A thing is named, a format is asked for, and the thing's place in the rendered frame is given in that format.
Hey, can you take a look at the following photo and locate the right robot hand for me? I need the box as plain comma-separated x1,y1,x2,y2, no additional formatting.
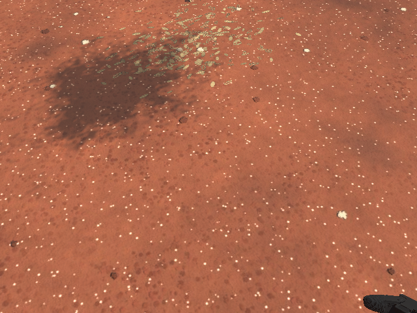
363,294,417,313

